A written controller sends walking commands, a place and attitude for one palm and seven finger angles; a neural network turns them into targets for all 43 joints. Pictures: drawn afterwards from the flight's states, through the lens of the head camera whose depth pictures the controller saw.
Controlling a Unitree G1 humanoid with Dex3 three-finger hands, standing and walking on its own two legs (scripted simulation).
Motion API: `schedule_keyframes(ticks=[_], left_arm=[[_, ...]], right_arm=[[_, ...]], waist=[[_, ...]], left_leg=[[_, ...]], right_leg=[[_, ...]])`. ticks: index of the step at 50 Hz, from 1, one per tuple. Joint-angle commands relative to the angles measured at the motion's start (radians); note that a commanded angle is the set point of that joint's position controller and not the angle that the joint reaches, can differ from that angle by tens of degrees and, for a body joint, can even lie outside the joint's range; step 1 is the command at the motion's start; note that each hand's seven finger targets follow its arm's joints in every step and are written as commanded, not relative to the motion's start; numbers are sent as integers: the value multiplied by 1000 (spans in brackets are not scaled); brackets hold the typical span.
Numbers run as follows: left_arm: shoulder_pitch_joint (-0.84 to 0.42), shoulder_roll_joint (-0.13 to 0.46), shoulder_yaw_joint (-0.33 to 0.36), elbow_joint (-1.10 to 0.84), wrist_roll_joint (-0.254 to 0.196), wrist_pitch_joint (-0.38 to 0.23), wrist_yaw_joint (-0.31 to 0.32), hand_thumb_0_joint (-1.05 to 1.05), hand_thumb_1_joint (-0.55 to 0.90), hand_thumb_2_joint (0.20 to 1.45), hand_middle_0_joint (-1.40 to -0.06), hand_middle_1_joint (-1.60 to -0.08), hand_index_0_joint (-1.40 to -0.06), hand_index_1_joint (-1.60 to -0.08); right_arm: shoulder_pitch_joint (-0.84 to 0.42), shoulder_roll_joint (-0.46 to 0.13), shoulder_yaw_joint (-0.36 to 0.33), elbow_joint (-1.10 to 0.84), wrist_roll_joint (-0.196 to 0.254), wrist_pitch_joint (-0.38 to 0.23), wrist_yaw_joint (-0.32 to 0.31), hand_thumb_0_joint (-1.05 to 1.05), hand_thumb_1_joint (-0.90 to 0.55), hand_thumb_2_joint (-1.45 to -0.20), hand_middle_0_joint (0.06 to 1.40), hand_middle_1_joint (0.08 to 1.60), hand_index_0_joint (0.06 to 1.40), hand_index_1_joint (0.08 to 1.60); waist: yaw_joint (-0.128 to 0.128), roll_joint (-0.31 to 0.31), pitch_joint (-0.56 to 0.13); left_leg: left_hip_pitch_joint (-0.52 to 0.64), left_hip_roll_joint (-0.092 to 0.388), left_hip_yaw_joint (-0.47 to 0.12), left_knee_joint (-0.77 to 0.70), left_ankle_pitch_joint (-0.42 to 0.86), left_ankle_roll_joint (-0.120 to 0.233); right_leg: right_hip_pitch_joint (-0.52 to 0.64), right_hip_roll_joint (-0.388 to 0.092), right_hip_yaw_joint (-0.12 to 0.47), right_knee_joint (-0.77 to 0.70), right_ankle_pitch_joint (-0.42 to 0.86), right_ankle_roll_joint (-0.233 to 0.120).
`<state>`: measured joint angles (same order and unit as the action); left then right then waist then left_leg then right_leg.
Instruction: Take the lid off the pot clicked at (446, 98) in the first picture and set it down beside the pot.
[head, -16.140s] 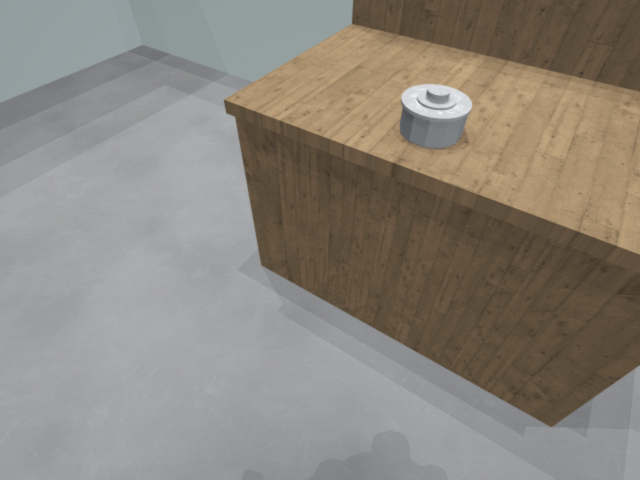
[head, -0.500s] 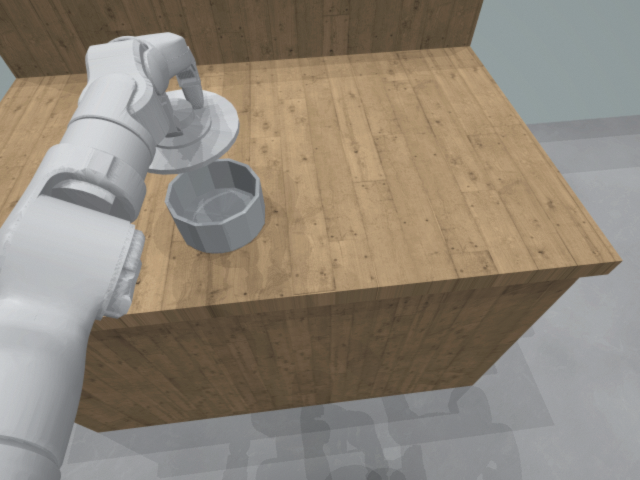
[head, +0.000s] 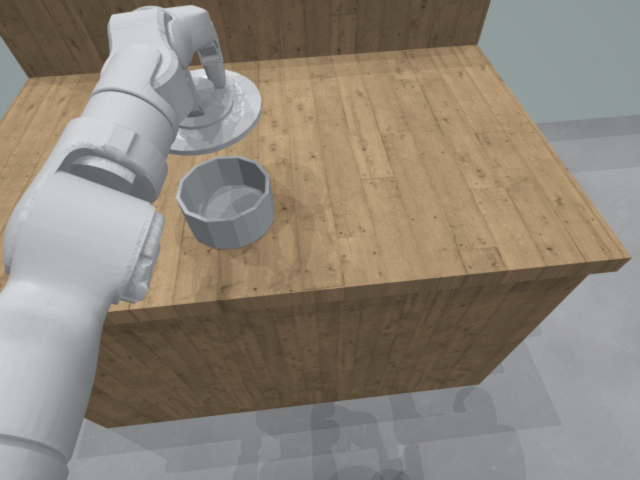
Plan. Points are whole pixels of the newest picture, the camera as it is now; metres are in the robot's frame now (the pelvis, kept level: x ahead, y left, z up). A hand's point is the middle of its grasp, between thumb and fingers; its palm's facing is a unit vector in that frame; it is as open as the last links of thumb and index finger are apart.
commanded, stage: move the lid sideways beside the pot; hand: left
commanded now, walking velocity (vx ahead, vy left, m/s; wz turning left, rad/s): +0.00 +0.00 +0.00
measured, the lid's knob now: (194, 93) +0.54 +0.10 +0.20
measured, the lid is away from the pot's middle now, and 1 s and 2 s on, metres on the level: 0.00 0.13 0.23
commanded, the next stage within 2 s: none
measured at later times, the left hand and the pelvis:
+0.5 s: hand (134, 92) +0.51 +0.15 +0.23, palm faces -0.30 -0.08 -0.95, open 8.0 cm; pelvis +0.00 -0.01 +0.00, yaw +0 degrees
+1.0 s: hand (72, 106) +0.50 +0.22 +0.22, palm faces -0.31 -0.08 -0.95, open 8.0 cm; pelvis +0.00 +0.01 +0.00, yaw +0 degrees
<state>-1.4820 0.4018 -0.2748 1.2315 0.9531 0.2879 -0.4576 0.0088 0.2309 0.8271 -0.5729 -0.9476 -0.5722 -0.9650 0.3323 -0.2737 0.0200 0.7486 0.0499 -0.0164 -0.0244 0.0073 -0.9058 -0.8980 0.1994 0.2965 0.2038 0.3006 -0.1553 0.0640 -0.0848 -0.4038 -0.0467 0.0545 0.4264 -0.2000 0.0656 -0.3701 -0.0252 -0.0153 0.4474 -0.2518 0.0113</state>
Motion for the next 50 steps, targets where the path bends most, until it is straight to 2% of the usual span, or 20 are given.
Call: schedule_keyframes(ticks=[1, 3, 4, 5, 8, 15, 18, 19, 21, 23, 24, 26, 28, 30, 33, 35, 38, 44, 46, 50], left_arm=[[-677, 255, 45, -210, 35, -12, 74, 0, 646, 1006, -754, -1058, -751, -1064], [-653, 268, 54, -251, 38, -33, 91, 0, 646, 1006, -754, -1058, -751, -1064], [-639, 354, 115, -245, 60, -38, 105, 0, 646, 1006, -754, -1058, -751, -1064], [-623, 376, 124, -225, 75, -37, 111, 0, 646, 1006, -754, -1058, -751, -1064], [-589, 281, 52, -190, 67, -25, 107, 0, 646, 1006, -754, -1058, -751, -1064], [-612, 389, 112, -290, 62, -42, 67, 0, 646, 1006, -754, -1058, -751, -1064], [-570, 342, 61, -282, 51, -51, 46, 0, 646, 1006, -754, -1058, -751, -1064], [-549, 384, 95, -252, 62, -48, 44, 0, 646, 1006, -754, -1058, -751, -1064], [-548, 362, 69, -256, 52, -52, 32, 0, 646, 1006, -754, -1058, -751, -1064], [-537, 354, 62, -292, 30, -70, 22, 0, 646, 1006, -754, -1058, -751, -1064], [-521, 423, 113, -280, 46, -73, 22, 0, 646, 1006, -754, -1058, -751, -1064], [-521, 435, 111, -293, 48, -77, 15, 0, 646, 1006, -754, -1058, -751, -1064], [-527, 369, 52, -321, 40, -88, 12, 0, 646, 1006, -754, -1058, -751, -1064], [-546, 417, 86, -357, 52, -95, 11, 0, 646, 1006, -754, -1058, -751, -1064], [-537, 397, 66, -364, 27, -108, 3, 0, 646, 1006, -754, -1058, -751, -1064], [-546, 443, 96, -343, 35, -113, 3, 0, 646, 1006, -754, -1058, -751, -1064], [-559, 439, 88, -380, 23, -133, 5, 0, 646, 1006, -754, -1058, -751, -1064], [-470, 500, 127, -249, 45, -136, 5, 0, 646, 1006, -754, -1058, -751, -1064], [-498, 494, 110, -259, 52, -137, 4, 0, 646, 1006, -754, -1058, -751, -1064], [-550, 509, 122, -349, 68, -167, 5, 0, 646, 1006, -754, -1058, -751, -1064]], right_arm=[[72, -156, -53, -78, -4, -38, -23, 0, -900, -900, 200, 300, 200, 300], [84, -156, -54, -80, -5, -44, -27, 0, -900, -900, 200, 300, 200, 300], [75, -159, -52, -85, -10, -40, -27, 0, -900, -900, 200, 300, 200, 300], [72, -160, -50, -91, -13, -36, -30, 0, -900, -900, 200, 300, 200, 300], [69, -155, -54, -93, -2, -29, -27, 0, -900, -900, 200, 300, 200, 300], [57, -158, -62, -115, -5, -16, -26, 0, -900, -900, 200, 300, 200, 300], [58, -160, -64, -112, 5, -7, -29, 0, -900, -900, 200, 300, 200, 300], [56, -167, -65, -99, 5, 0, -30, 0, -900, -900, 200, 300, 200, 300], [45, -167, -59, -98, 10, 8, -32, 0, -900, -900, 200, 300, 200, 300], [44, -170, -64, -104, 10, 8, -32, 0, -900, -900, 200, 300, 200, 300], [41, -173, -62, -100, 6, 16, -31, 0, -900, -900, 200, 300, 200, 300], [35, -171, -59, -103, 7, 28, -34, 0, -900, -900, 200, 300, 200, 300], [31, -167, -60, -107, 15, 32, -32, 0, -900, -900, 200, 300, 200, 300], [32, -168, -62, -106, 12, 34, -30, 0, -900, -900, 200, 300, 200, 300], [27, -171, -64, -108, 18, 38, -33, 0, -900, -900, 200, 300, 200, 300], [33, -175, -61, -99, 15, 41, -35, 0, -900, -900, 200, 300, 200, 300], [33, -176, -64, -101, 19, 35, -38, 0, -900, -900, 200, 300, 200, 300], [48, -185, -60, -84, 15, 51, -41, 0, -900, -900, 200, 300, 200, 300], [44, -185, -58, -85, 17, 56, -40, 0, -900, -900, 200, 300, 200, 300], [67, -182, -71, -90, 8, 53, -34, 0, -900, -900, 200, 300, 200, 300]], waist=[[-16, -78, -451], [-10, -80, -441], [5, -86, -455], [7, -76, -465], [2, -60, -415], [8, -60, -515], [-1, -80, -457], [1, -102, -432], [-5, -83, -391], [-4, -55, -399], [6, -57, -412], [5, -56, -414], [-2, -21, -404], [3, -15, -425], [-4, 10, -431], [-3, -4, -428], [-2, 5, -447], [1, -39, -390], [0, -18, -376], [4, 73, -469]], left_leg=[[383, 8, -94, 22, 332, 12], [375, 18, -87, 23, 359, 14], [358, 16, -86, 23, 352, 12], [344, 12, -80, 18, 336, 12], [325, 16, -77, 15, 347, 10], [365, 2, -66, 37, 376, 26], [345, 3, -61, 38, 373, 29], [332, 6, -55, 40, 340, 30], [317, 2, -55, 33, 304, 33], [334, 2, -55, 43, 339, 34], [330, 2, -56, 47, 337, 32], [320, 1, -52, 44, 328, 34], [350, 6, -59, 51, 371, 30], [378, 11, -68, 58, 383, 30], [395, 12, -67, 62, 400, 30], [384, 11, -72, 57, 364, 30], [416, 17, -80, 61, 412, 30], [343, 16, -72, 54, 355, 27], [342, 18, -72, 49, 342, 25], [462, 28, -105, 80, 508, 17]], right_leg=[[4, 61, -6, -40, 340, -42], [14, 60, -7, -49, 356, -44], [48, 62, 0, -41, 366, -45], [61, 60, 5, -40, 367, -47], [31, 57, -4, -45, 355, -50], [109, 54, 12, -44, 437, -39], [98, 53, 6, -57, 442, -38], [91, 57, 7, -58, 428, -34], [71, 57, 3, -64, 397, -35], [74, 52, 2, -62, 424, -38], [86, 54, 4, -54, 424, -37], [101, 52, 4, -56, 428, -36], [64, 53, -5, -57, 417, -40], [59, 60, -5, -54, 408, -37], [48, 54, -5, -58, 406, -39], [50, 59, -9, -57, 379, -36], [42, 57, -11, -57, 388, -40], [43, 61, -16, -57, 360, -39], [26, 62, -20, -61, 337, -41], [-17, 72, -23, -56, 340, -43]])
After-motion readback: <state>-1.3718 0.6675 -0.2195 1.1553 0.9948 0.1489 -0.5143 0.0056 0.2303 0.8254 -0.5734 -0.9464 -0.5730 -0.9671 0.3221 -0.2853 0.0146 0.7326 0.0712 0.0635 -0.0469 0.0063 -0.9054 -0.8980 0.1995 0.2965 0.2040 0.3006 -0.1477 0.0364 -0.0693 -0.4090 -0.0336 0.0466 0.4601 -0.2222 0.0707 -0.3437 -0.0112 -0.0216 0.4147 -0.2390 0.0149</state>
